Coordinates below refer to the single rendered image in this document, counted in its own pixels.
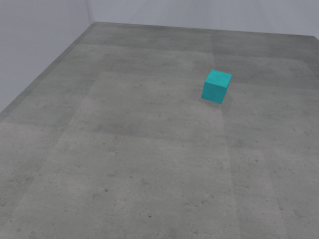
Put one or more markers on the carton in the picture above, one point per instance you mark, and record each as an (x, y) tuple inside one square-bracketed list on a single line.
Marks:
[(215, 86)]

